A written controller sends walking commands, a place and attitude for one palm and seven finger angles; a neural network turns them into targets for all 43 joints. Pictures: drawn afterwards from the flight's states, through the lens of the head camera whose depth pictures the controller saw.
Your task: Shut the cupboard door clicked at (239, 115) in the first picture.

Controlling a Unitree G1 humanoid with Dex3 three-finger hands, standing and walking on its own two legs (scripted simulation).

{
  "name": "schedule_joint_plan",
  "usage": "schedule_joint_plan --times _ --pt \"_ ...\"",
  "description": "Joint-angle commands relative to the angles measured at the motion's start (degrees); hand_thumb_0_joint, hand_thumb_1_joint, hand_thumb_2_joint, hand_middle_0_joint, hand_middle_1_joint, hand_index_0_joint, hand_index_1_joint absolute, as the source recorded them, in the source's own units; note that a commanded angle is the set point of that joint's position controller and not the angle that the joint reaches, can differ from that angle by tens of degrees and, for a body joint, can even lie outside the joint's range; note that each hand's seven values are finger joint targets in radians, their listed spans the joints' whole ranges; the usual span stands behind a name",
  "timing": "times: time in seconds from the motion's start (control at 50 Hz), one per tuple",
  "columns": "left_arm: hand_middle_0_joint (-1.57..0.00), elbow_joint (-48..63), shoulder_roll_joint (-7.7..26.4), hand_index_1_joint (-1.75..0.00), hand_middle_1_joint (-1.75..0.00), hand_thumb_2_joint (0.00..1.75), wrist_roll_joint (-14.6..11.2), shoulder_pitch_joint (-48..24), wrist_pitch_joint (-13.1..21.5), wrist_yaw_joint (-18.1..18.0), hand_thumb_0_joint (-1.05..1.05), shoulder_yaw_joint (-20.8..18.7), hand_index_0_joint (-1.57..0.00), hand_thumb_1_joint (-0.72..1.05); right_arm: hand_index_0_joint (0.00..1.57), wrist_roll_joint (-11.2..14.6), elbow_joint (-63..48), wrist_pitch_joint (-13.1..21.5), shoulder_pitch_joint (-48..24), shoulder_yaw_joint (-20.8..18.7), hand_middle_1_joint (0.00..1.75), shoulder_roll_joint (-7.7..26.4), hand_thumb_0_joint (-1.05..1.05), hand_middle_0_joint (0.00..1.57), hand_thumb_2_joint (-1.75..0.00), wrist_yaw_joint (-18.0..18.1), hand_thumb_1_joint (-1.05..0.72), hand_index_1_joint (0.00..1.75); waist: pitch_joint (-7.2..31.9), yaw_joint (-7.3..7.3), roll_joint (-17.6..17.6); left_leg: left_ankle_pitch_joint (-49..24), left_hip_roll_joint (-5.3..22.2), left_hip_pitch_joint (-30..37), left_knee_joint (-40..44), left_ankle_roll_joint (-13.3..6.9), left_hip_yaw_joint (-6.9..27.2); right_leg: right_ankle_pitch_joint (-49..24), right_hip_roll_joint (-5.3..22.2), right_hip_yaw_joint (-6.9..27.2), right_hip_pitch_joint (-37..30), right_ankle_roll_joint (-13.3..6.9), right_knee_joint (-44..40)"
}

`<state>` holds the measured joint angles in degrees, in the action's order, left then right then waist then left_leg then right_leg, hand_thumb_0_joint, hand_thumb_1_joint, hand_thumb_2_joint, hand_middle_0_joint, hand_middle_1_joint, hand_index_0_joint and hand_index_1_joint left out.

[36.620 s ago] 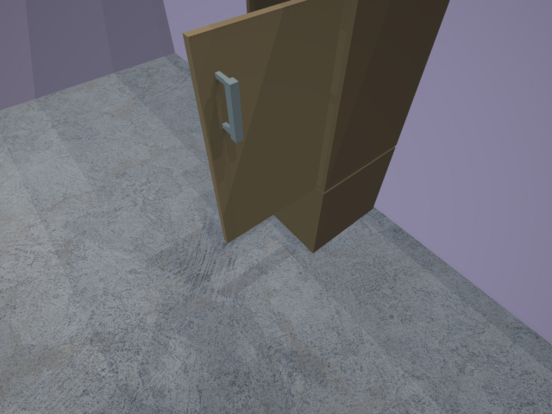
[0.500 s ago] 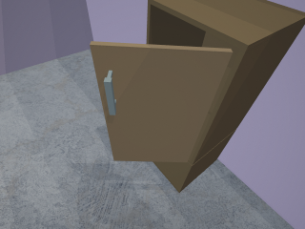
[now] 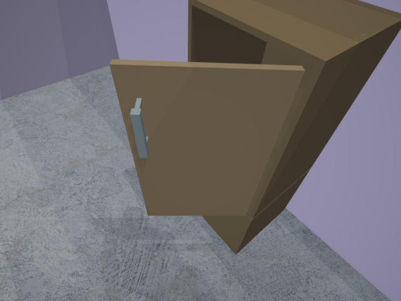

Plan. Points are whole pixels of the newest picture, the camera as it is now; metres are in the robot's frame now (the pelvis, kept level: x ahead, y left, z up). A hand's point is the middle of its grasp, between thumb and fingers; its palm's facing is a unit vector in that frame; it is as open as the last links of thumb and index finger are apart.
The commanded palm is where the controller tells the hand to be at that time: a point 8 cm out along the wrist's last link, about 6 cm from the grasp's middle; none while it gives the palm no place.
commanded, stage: look again from close up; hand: left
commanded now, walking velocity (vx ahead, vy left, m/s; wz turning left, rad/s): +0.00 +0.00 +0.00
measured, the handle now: (141, 129) +0.43 +0.16 +0.11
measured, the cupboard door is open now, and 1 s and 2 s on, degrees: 51 51 51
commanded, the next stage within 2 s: raise the hand and make a fist in 0.52 s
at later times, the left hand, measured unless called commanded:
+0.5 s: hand out of the picture -0.01 +0.13 -0.18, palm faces +0.03 -0.99 -0.13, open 7.4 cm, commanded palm none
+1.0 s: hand (148, 260) +0.20 +0.12 -0.02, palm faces +0.06 -1.00 +0.08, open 6.4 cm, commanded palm +0.14 +0.19 -0.03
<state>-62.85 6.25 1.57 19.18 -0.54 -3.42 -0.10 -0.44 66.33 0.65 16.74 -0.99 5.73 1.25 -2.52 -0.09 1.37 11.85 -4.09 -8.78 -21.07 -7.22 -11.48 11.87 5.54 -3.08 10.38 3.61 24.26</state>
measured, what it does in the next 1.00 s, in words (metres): lowers itself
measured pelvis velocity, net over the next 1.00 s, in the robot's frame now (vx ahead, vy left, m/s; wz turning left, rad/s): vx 0.01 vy -0.04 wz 0.12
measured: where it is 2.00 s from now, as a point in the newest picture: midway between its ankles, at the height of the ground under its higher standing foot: outside the picture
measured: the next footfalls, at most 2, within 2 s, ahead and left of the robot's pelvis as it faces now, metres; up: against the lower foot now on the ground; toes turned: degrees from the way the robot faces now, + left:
none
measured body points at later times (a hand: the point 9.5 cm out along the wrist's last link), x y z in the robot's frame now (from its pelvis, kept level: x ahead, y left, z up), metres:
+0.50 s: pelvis +0.02 -0.01 +0.00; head +0.03 +0.01 +0.45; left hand -0.01 +0.19 -0.17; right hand +0.00 -0.21 -0.16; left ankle +0.01 +0.02 -0.74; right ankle +0.01 -0.16 -0.74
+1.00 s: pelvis +0.01 -0.04 -0.05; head +0.02 -0.01 +0.40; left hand +0.19 +0.17 -0.03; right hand +0.21 -0.29 -0.09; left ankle +0.01 +0.03 -0.74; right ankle +0.06 -0.14 -0.74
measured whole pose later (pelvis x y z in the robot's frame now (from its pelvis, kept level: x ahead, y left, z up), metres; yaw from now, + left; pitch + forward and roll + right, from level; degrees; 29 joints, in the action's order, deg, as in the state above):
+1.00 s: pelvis +0.01 -0.04 -0.05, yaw +7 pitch +6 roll +0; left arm -8.3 7.5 -10.0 21.7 27.0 11.2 -1.5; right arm 0.3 33.7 14.9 13.6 -3.0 15.4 -1.4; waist 6.3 -2.3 4.1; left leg 25.7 -3.0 -33.0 -52.0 -4.0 -5.1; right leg 23.5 0.2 -2.0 35.8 -1.6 52.8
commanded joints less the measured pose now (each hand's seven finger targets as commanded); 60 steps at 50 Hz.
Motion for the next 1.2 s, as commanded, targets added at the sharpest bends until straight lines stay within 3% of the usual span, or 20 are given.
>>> schedule_joint_plan --times 0.0,0.58,0.6,0.62,0.64,0.66,0.68,0.72,0.74,0.78,0.8,0.86,0.88,0.92,0.96,0.98,1.04,1.08,1.14,1.18 --pt "-0.2 1.0 3.3 -0.3 -0.3 0.9 -0.2 5.4 0.7 -0.1 0.0 -0.6 -0.2 0.9 0.2 0.2 -0.9 0.8 3.9 -1.0 0.3 5.9 0.0 0.2 -0.9 0.5 -0.9 0.3 -3.4 -0.08 -0.7 1.7 12.2 -1.8 8.9 6.1 14.0 -3.9 1.7 2.3 2.8 -3.3 -1.9" --pt "-0.2 0.4 2.8 -0.3 -0.3 0.9 -0.6 5.4 0.9 -0.1 0.0 -0.3 -0.2 0.9 0.2 0.2 0.1 1.3 5.4 -0.3 0.3 4.9 0.0 0.2 -0.9 1.0 -0.9 0.3 -2.8 -0.19 -1.7 -6.1 11.7 0.9 7.0 5.5 12.5 -4.7 1.7 2.7 1.6 -3.1 -2.9" --pt "-0.2 -0.7 7.1 -0.3 -0.3 0.9 0.2 2.9 1.5 -1.5 0.0 0.5 -0.2 0.9 0.2 0.6 -5.5 1.4 2.3 0.5 0.3 9.8 0.0 0.2 -0.9 0.4 -0.9 0.3 -4.7 -0.51 -2.0 -27.4 13.7 -5.5 -1.5 6.8 14.6 -4.2 1.7 2.1 3.3 -3.8 0.1" --pt "-0.2 94.9 31.7 -0.3 -0.3 0.9 -5.8 -44.8 15.0 -2.5 0.0 -15.4 -0.2 0.9 0.2 1.4 -25.1 12.1 8.1 -1.7 0.3 21.7 0.0 0.2 -0.9 3.8 -0.9 0.3 21.8 -11.87 -3.7 -32.6 11.8 17.2 -0.9 9.2 21.3 -6.7 -6.9 -2.4 8.0 -2.6 10.9" --pt "-0.22 83.1 12.4 -0.32 -0.32 0.9 -6.4 -9.0 12.2 -3.5 0.0 0.7 -0.22 0.9 0.2 3.8 -22.2 18.2 5.9 2.1 0.3 15.1 0.0 0.2 -0.9 4.9 -0.9 0.3 26.8 -4.42 -22.9 -30.3 14.1 26.6 1.5 13.5 23.7 9.6 -8.0 -1.9 13.2 -4.1 19.8" --pt "-0.24 78.3 11.3 -0.34 -0.34 0.9 -7.8 -7.1 8.9 -6.1 0.0 -2.1 -0.24 0.9 0.2 1.6 -19.2 19.6 1.4 1.5 0.3 15.3 0.0 0.2 -0.9 4.8 -0.9 0.3 23.0 -1.34 -22.9 -30.9 13.1 18.2 6.4 16.6 22.1 10.4 -6.9 1.0 13.6 -4.8 18.8" --pt "-0.25 59.1 -1.5 -0.36 -0.36 0.9 -7.8 8.1 0.1 -6.8 0.0 6.6 -0.25 0.9 0.2 3.0 -17.2 20.3 0.5 1.0 0.3 12.2 0.0 0.2 -0.9 2.4 -0.9 0.3 13.0 -0.82 -15.9 -18.9 11.5 7.0 6.4 16.0 20.6 11.0 -4.3 1.4 14.1 -4.8 18.0" --pt "-0.29 71.5 -5.1 -0.4 -0.4 0.9 -10.4 0.1 0.5 -6.0 0.0 12.6 -0.29 0.9 0.2 4.3 -22.4 22.3 2.4 -0.5 0.3 15.0 0.0 0.2 -0.9 0.7 -0.9 0.3 2.1 -3.59 -9.9 -3.1 9.6 -0.9 1.1 10.5 17.7 7.1 -4.0 -0.7 14.0 -4.5 10.9" --pt "-0.31 70.7 -4.8 -0.42 -0.42 0.9 -9.7 -1.2 3.2 -4.8 0.0 13.4 -0.31 0.9 0.2 4.0 -24.7 23.7 0.1 -0.3 0.3 15.3 0.0 0.2 -0.9 0.7 -0.9 0.3 -0.6 -4.31 -4.5 2.7 7.9 -4.9 -2.9 8.7 16.3 5.8 -4.0 -1.0 13.5 -4.7 6.2" --pt "-0.35 61.8 -2.9 -0.46 -0.46 0.9 -9.1 2.0 7.7 -2.6 0.0 10.0 -0.35 0.9 0.2 2.6 -28.6 24.2 -0.1 -1.1 0.3 15.8 0.0 0.2 -0.9 0.3 -0.9 0.3 -3.5 -5.64 13.2 8.3 5.0 -12.6 -10.0 7.2 16.2 13.2 -3.5 0.3 18.2 -4.6 1.9" --pt "-0.36 57.6 -1.3 -0.48 -0.48 0.9 -9.7 8.0 11.1 -0.4 0.0 5.8 -0.36 0.9 0.2 1.8 -30.3 23.7 -0.9 -1.7 0.3 16.4 0.0 0.2 -0.9 0.1 -0.9 0.3 -2.1 -3.06 18.1 10.0 4.2 -16.6 -12.4 7.2 15.8 17.1 -3.7 -0.1 20.1 -4.9 4.0" --pt "-0.42 50.7 8.2 -0.54 -0.54 0.9 -13.6 19.7 22.7 9.2 0.0 -7.8 -0.42 0.9 0.2 1.4 -34.4 20.1 -4.2 -3.9 0.3 17.6 0.0 0.2 -0.9 -1.4 -0.9 0.3 4.0 3.22 21.2 12.1 2.7 -27.4 -18.0 10.5 13.3 22.2 -3.8 0.6 20.4 -6.6 12.0" --pt "-0.44 52.4 6.8 -0.56 -0.56 0.9 -14.6 17.2 27.3 13.2 0.0 -6.6 -0.44 0.9 0.2 0.9 -36.9 19.0 -6.6 -3.6 0.3 17.3 0.0 0.2 -0.9 -2.1 -0.9 0.3 2.6 3.16 19.6 13.3 1.9 -31.3 -20.7 10.2 12.2 24.4 -3.3 1.6 21.9 -7.0 14.0" --pt "-0.47 56.4 12.8 -0.6 -0.6 0.9 -14.2 15.7 33.2 16.2 0.0 -12.9 -0.47 0.9 0.2 0.8 -42.0 16.9 -9.4 -4.3 0.3 17.2 0.0 0.2 -0.9 -2.8 -0.9 0.3 3.1 4.99 9.9 14.8 0.8 -36.2 -24.3 8.6 10.6 24.6 -3.1 4.8 21.6 -7.4 17.7" --pt "-0.51 65.0 16.6 -0.64 -0.64 0.9 -12.8 14.7 33.6 14.8 0.0 -14.9 -0.51 0.9 0.2 1.2 -45.0 15.3 -10.3 -4.1 0.3 16.1 0.0 0.2 -0.9 -3.2 -0.9 0.3 7.4 6.95 -7.6 12.7 0.6 -33.6 -24.4 7.9 10.0 19.5 -3.7 5.2 20.7 -8.0 21.2" --pt "-0.53 71.8 15.5 -0.66 -0.66 0.9 -12.7 11.9 33.1 13.9 0.0 -12.8 -0.53 0.9 0.2 1.3 -47.1 15.0 -10.9 -3.6 0.3 15.7 0.0 0.2 -0.9 -3.5 -0.9 0.3 11.0 6.53 -13.7 12.4 1.3 -30.5 -23.1 7.9 11.3 16.2 -4.7 3.5 21.6 -8.2 23.7" --pt "-0.58 88.6 14.2 -0.72 -0.72 0.9 -14.2 5.0 32.8 12.1 0.0 -9.7 -0.58 0.9 0.2 1.3 -49.1 15.0 -8.0 -2.9 0.3 15.2 0.0 0.2 -0.9 -3.0 -0.9 0.3 19.6 2.29 -18.7 5.3 3.5 -22.1 -24.6 7.7 15.6 6.4 -6.4 1.4 25.0 -7.5 26.3" --pt "-0.62 97.2 13.4 -0.76 -0.76 0.9 -16.3 -0.8 34.3 13.1 0.0 -6.8 -0.62 0.9 0.2 1.2 -48.5 15.6 -6.0 -2.4 0.3 15.5 0.0 0.2 -0.9 -1.6 -0.9 0.3 22.2 -1.67 -13.9 1.7 3.8 -20.4 -28.4 6.2 15.9 3.9 -7.0 2.3 25.7 -6.6 25.4" --pt "-0.68 92.0 8.3 -0.82 -0.82 0.9 -18.4 -2.5 34.9 18.1 0.0 0.1 -0.68 0.9 0.2 1.8 -45.7 17.1 -4.4 -1.6 0.3 16.6 0.0 0.2 -0.9 0.0 -0.9 0.3 15.9 -6.37 -5.4 2.2 3.9 -23.6 -32.6 5.2 16.6 2.5 -7.2 3.0 28.9 -5.3 23.6" --pt "-0.71 85.7 9.9 -0.86 -0.86 0.9 -18.7 -3.8 32.6 21.7 0.0 -0.7 -0.71 0.9 0.2 2.2 -44.2 17.5 -3.7 -1.5 0.3 17.2 0.0 0.2 -0.9 1.3 -0.9 0.3 13.3 -7.17 -0.3 4.2 3.9 -27.2 -34.4 4.8 16.6 3.2 -6.9 3.8 29.3 -4.9 22.7"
